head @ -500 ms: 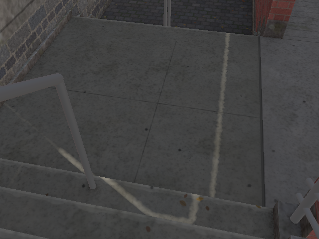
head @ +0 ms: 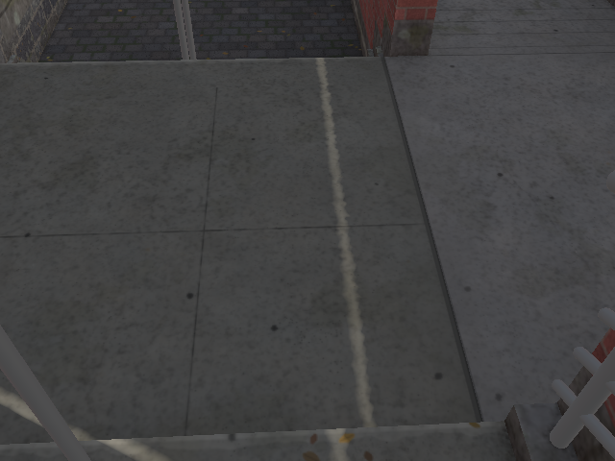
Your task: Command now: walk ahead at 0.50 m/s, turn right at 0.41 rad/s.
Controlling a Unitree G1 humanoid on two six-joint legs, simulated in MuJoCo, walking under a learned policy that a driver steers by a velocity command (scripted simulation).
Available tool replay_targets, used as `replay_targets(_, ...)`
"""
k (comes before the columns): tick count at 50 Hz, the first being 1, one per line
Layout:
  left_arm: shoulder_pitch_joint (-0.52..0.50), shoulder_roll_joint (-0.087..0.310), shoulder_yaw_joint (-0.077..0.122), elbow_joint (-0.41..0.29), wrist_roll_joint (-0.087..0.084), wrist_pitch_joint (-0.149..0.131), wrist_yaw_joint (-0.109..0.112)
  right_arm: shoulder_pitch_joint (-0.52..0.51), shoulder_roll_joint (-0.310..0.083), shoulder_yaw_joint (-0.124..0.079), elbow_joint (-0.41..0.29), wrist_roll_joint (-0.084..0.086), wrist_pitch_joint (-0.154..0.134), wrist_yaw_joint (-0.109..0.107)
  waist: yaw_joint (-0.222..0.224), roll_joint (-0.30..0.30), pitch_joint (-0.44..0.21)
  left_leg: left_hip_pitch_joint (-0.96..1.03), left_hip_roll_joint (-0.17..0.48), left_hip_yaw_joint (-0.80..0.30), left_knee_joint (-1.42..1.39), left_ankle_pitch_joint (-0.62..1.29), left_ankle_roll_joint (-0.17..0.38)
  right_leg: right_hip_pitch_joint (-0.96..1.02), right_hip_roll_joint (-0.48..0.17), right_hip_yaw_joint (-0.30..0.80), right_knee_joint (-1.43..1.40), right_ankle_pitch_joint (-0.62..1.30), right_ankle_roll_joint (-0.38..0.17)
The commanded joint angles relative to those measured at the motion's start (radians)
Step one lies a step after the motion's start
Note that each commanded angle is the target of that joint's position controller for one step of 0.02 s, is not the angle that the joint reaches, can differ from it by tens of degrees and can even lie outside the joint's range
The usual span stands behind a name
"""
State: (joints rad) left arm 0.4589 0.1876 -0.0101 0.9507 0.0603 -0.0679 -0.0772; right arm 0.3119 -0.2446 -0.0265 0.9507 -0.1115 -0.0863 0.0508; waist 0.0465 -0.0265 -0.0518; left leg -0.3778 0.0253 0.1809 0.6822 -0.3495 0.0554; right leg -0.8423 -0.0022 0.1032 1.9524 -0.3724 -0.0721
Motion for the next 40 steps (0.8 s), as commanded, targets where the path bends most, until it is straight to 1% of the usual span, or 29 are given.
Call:
replay_targets(1,0.097,-0.060,-0.008,-0.026,0.030,0.008,-0.013,0.134,0.091,0.034,0.042,0.010,-0.057,-0.039,0.032,0.094,0.198,-0.079,0.251,-0.276,-0.284,0.279,0.126,-0.213,-0.153,0.036,-0.385,0.378,-0.057)
replay_targets(2,0.086,-0.017,0.005,-0.004,0.031,0.004,-0.035,0.122,0.101,0.041,0.042,0.032,-0.079,-0.054,-0.011,0.013,0.165,-0.158,0.236,-0.214,-0.286,0.174,0.162,-0.139,-0.126,0.023,-0.640,0.568,-0.051)
replay_targets(4,-0.077,0.013,0.025,-0.034,0.023,-0.010,-0.036,0.164,0.028,0.045,0.078,-0.005,-0.084,-0.046,-0.022,0.102,0.103,-0.167,0.235,-0.245,-0.279,0.282,0.185,-0.064,-0.125,-0.005,-0.708,0.607,-0.038)
replay_targets(5,-0.027,0.015,0.024,-0.013,0.034,-0.015,-0.045,0.178,-0.025,0.032,0.091,-0.012,-0.075,-0.044,0.012,0.117,0.093,-0.135,0.245,-0.260,-0.209,0.403,0.183,-0.070,-0.097,-0.009,-0.649,0.590,-0.035)
replay_targets(6,-0.106,0.013,0.007,-0.036,0.044,-0.018,-0.036,0.221,0.020,0.050,0.137,-0.023,-0.072,-0.047,-0.036,0.041,0.105,0.046,0.275,-0.304,-0.175,0.395,0.190,-0.255,-0.130,0.143,-0.779,0.679,-0.032)
replay_targets(8,-0.215,0.031,0.005,-0.062,0.039,-0.021,-0.011,0.405,0.035,0.060,0.205,-0.014,-0.067,-0.059,-0.113,0.039,0.133,0.348,0.337,-0.391,-0.130,0.380,0.215,-0.489,-0.112,0.166,-0.986,0.741,-0.010)
replay_targets(9,-0.239,0.054,0.003,-0.043,0.032,-0.028,-0.009,0.388,0.072,0.072,0.187,0.009,-0.063,-0.066,-0.119,-0.018,0.112,0.288,0.265,-0.294,-0.079,0.287,0.206,-0.358,-0.107,0.121,-1.192,0.929,-0.003)
replay_targets(11,-0.298,0.050,-0.009,-0.053,0.039,-0.010,-0.022,0.356,0.087,0.088,0.175,-0.009,-0.051,-0.039,-0.077,0.077,0.134,-0.051,0.202,-0.217,-0.108,0.141,0.188,0.029,-0.104,-0.051,-1.144,0.966,-0.007)
replay_targets(14,-0.447,0.061,-0.017,-0.131,0.030,0.021,-0.028,0.363,0.041,0.076,0.179,-0.019,-0.048,-0.034,-0.111,0.044,0.191,-0.133,0.204,-0.190,-0.095,0.033,0.152,0.267,-0.087,-0.101,-1.237,0.824,0.003)
replay_targets(17,-0.565,0.057,-0.027,-0.160,0.034,0.031,-0.024,0.441,-0.019,0.045,0.220,0.012,-0.034,-0.067,-0.175,0.061,0.248,0.226,0.269,-0.297,-0.007,0.147,0.165,0.117,-0.097,-0.083,-1.488,0.626,0.019)
replay_targets(19,-0.581,0.040,-0.027,-0.146,0.034,0.023,-0.012,0.465,-0.011,0.025,0.237,0.025,-0.003,-0.074,-0.202,0.075,0.239,0.320,0.264,-0.320,0.057,0.276,0.165,0.186,-0.084,-0.120,-1.603,0.528,0.015)
replay_targets(20,-0.534,0.051,-0.021,-0.120,0.034,0.017,-0.004,0.457,-0.023,0.016,0.235,0.024,0.010,-0.066,-0.199,0.044,0.204,0.343,0.240,-0.305,0.137,0.328,0.154,0.273,-0.075,-0.133,-1.656,0.527,0.013)
replay_targets(22,-0.180,0.124,0.029,0.048,0.015,0.000,0.007,0.393,-0.039,0.015,0.239,-0.005,0.045,-0.013,-0.053,-0.018,0.110,0.156,0.162,-0.201,0.477,0.303,0.082,0.770,-0.086,-0.178,-1.820,0.869,-0.018)
replay_targets(23,0.082,0.197,0.077,0.099,0.039,-0.009,0.007,0.443,-0.034,0.012,0.273,-0.032,0.050,0.034,0.054,-0.044,0.008,-0.089,0.101,-0.150,0.731,0.210,0.027,1.182,-0.108,-0.181,-1.724,0.946,-0.076)
replay_targets(24,0.281,0.320,0.114,0.147,0.052,0.004,0.011,0.507,0.093,0.026,0.250,-0.006,0.041,0.068,0.075,-0.223,-0.273,-0.391,-0.020,-0.132,1.245,-0.467,-0.052,1.654,-0.299,-0.007,-1.316,1.606,-0.289)
replay_targets(25,0.362,0.326,0.130,0.180,0.047,0.005,0.013,0.302,0.019,0.004,0.129,0.040,0.015,0.082,0.132,-0.116,-0.322,-0.579,-0.036,-0.152,1.358,-0.523,-0.044,1.750,-0.369,0.058,-1.283,1.551,-0.313)
replay_targets(26,0.269,0.283,0.128,0.194,0.044,0.004,0.021,0.124,0.005,-0.004,0.039,0.070,-0.011,0.074,0.136,-0.051,-0.202,-0.724,0.001,-0.146,1.329,-0.508,-0.032,1.606,-0.399,0.055,-1.340,1.279,-0.297)
replay_targets(27,0.106,0.191,0.107,0.145,0.044,0.006,0.018,0.017,-0.003,0.001,-0.007,0.076,-0.025,0.051,0.082,0.073,-0.068,-0.712,0.082,-0.199,1.083,-0.356,0.005,1.333,-0.369,0.046,-1.441,0.886,-0.240)
replay_targets(28,0.002,0.101,0.077,0.136,0.023,0.009,0.010,0.032,-0.009,-0.013,-0.006,0.062,-0.024,0.034,0.004,0.060,0.047,-0.689,0.095,-0.217,1.001,-0.286,0.029,1.077,-0.338,0.042,-1.464,0.658,-0.245)
replay_targets(29,-0.108,-0.035,0.031,0.079,0.017,-0.016,0.018,0.050,0.026,-0.006,0.007,0.025,-0.028,0.017,-0.073,0.088,0.142,-0.509,0.158,-0.291,0.651,0.038,0.068,0.734,-0.288,0.022,-1.529,0.572,-0.208)
replay_targets(30,-0.084,-0.018,0.033,0.088,0.011,-0.034,0.022,0.046,0.045,-0.010,0.009,0.017,-0.020,0.006,-0.088,-0.009,0.190,-0.418,0.136,-0.247,0.620,0.066,0.083,0.589,-0.248,0.009,-1.550,0.556,-0.217)
replay_targets(31,-0.072,-0.025,0.026,0.087,-0.007,-0.046,0.027,0.099,0.055,-0.008,0.057,0.011,-0.007,0.015,-0.082,0.028,0.166,-0.301,0.131,-0.238,0.411,0.287,0.078,0.452,-0.231,-0.026,-1.611,0.502,-0.245)
replay_targets(32,-0.049,-0.003,0.024,0.112,-0.007,-0.057,0.031,0.072,0.055,-0.016,0.038,0.022,0.008,0.023,-0.095,-0.013,0.173,-0.232,0.107,-0.202,0.405,0.342,0.061,0.351,-0.208,-0.020,-1.580,0.451,-0.242)
replay_targets(33,-0.067,0.010,0.020,0.108,0.018,-0.064,0.037,0.133,0.075,-0.001,0.049,0.005,0.005,0.038,-0.132,-0.038,0.132,-0.133,0.081,-0.200,0.450,0.402,0.062,0.248,-0.186,-0.022,-1.476,0.358,-0.225)
replay_targets(34,-0.024,-0.068,-0.003,0.119,0.016,-0.077,0.055,0.069,0.080,0.009,0.028,-0.006,0.001,0.036,-0.076,0.024,0.116,-0.299,0.141,-0.289,0.250,0.632,0.043,0.385,-0.186,-0.010,-1.417,0.313,-0.203)
replay_targets(35,0.012,-0.067,-0.008,0.130,0.019,-0.081,0.064,0.000,0.059,0.009,0.000,0.000,0.001,0.027,-0.044,-0.003,0.110,-0.331,0.135,-0.283,0.154,0.704,0.024,0.442,-0.185,0.010,-1.354,0.265,-0.191)
replay_targets(36,-0.022,-0.021,-0.001,0.097,0.016,-0.081,0.064,-0.005,0.041,0.017,0.013,0.015,-0.007,0.025,-0.031,0.055,0.085,-0.195,0.122,-0.287,-0.008,0.939,0.003,0.361,-0.111,-0.047,-1.264,0.169,-0.136)
replay_targets(38,-0.056,0.036,-0.003,0.079,0.044,-0.063,0.035,-0.034,0.004,0.015,-0.018,0.017,0.007,0.027,-0.079,0.007,0.128,0.100,0.062,-0.190,0.093,0.844,-0.019,0.088,-0.099,-0.044,-1.255,0.047,-0.132)
replay_targets(40,-0.017,0.042,-0.006,0.082,0.036,-0.066,0.029,-0.103,-0.050,0.007,-0.072,0.001,0.016,0.027,-0.082,0.024,0.190,0.053,0.065,-0.199,0.085,0.615,-0.027,0.177,-0.172,0.041,-1.186,0.013,-0.146)
